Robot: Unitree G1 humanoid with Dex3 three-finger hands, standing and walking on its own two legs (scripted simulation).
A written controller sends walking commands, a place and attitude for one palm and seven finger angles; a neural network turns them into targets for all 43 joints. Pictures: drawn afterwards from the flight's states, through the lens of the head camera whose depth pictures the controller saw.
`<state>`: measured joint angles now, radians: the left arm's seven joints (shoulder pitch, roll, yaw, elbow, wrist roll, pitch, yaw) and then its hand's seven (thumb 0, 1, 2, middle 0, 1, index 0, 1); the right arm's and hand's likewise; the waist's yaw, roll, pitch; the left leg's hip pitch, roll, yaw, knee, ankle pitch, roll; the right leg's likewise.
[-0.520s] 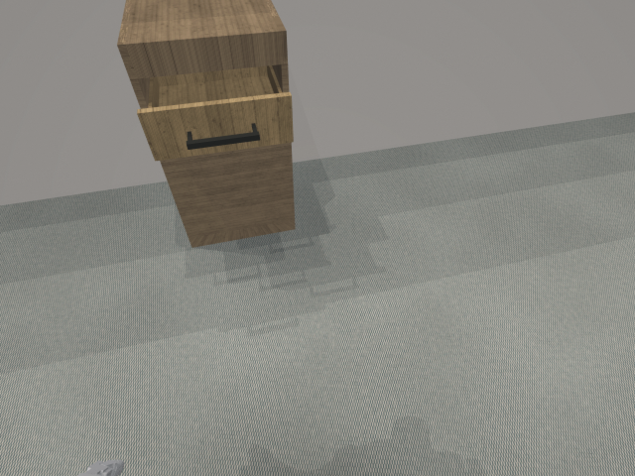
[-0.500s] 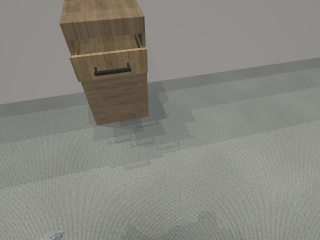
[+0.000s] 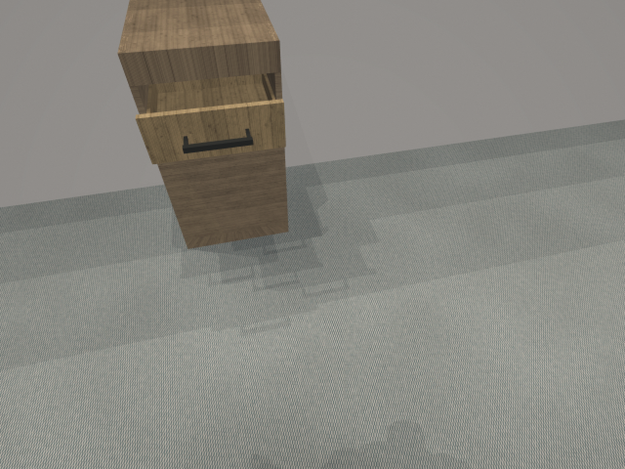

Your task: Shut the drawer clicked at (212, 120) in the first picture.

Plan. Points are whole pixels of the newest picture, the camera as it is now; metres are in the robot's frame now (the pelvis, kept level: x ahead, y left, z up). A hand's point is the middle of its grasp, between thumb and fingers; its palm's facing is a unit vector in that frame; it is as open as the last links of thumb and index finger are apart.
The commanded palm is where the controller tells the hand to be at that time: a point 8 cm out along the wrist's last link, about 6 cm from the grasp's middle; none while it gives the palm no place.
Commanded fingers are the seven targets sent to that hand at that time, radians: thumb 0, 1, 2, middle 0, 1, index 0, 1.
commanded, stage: stand and wait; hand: left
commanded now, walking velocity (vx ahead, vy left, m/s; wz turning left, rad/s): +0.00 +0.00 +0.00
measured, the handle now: (217, 140) +0.92 +0.32 -0.13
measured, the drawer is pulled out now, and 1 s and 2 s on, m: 0.17 0.17 0.17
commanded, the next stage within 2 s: look at it before walking up in 0.32 s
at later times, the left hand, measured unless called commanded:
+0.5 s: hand out of the picture +0.06 +0.23 -0.15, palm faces -0.02 -0.95 -0.31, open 7.4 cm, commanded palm none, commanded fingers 0.00 0.90 0.90 -0.20 -0.30 -0.20 -0.30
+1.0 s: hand out of the picture +0.04 +0.23 -0.16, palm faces -0.03 -0.95 -0.30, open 7.4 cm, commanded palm none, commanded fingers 0.00 0.90 0.90 -0.20 -0.30 -0.20 -0.30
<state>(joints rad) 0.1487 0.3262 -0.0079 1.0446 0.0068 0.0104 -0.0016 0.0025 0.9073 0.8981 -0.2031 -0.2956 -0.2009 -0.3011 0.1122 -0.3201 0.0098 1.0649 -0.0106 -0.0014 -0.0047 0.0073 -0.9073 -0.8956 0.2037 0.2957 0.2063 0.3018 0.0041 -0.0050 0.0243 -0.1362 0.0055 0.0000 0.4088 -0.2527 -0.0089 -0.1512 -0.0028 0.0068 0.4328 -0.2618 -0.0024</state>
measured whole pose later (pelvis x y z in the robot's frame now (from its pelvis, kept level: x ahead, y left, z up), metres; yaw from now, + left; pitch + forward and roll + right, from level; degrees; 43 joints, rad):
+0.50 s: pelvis -0.02 -0.01 +0.00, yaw +0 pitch -2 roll +0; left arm 0.14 0.31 -0.01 1.08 0.01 0.00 0.00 0.00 0.91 0.90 -0.20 -0.30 -0.20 -0.30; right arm 0.14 -0.31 0.01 1.12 -0.01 0.00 0.00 0.01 -0.91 -0.90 0.20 0.30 0.21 0.30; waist 0.00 0.00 0.02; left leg -0.13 0.02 0.00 0.37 -0.21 -0.02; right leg -0.15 0.01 0.01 0.39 -0.21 -0.01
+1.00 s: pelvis -0.02 +0.00 +0.00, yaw +0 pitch -1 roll +0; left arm 0.17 0.31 -0.01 1.10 0.01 0.00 0.00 0.00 0.91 0.90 -0.20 -0.30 -0.20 -0.30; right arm 0.16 -0.30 0.01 1.13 -0.01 -0.01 0.00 0.01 -0.91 -0.90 0.20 0.30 0.21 0.30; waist 0.00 0.00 0.03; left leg -0.14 0.02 0.00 0.36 -0.20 -0.02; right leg -0.15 0.01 0.01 0.38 -0.20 -0.01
